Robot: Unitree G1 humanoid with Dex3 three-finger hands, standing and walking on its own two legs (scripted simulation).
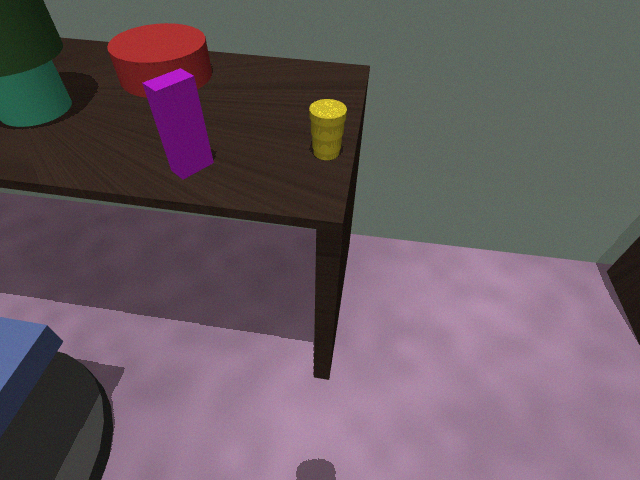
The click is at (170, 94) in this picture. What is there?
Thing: carton on end
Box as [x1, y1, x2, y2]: [142, 68, 213, 178]
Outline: 180,68 142,83 171,170 181,178 184,178 212,163 213,161 194,78 191,74
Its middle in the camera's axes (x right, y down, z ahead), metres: -0.25 -0.21 +0.73
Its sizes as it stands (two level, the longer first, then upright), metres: 0.074 0.040 0.183
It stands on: a support 0.75 m high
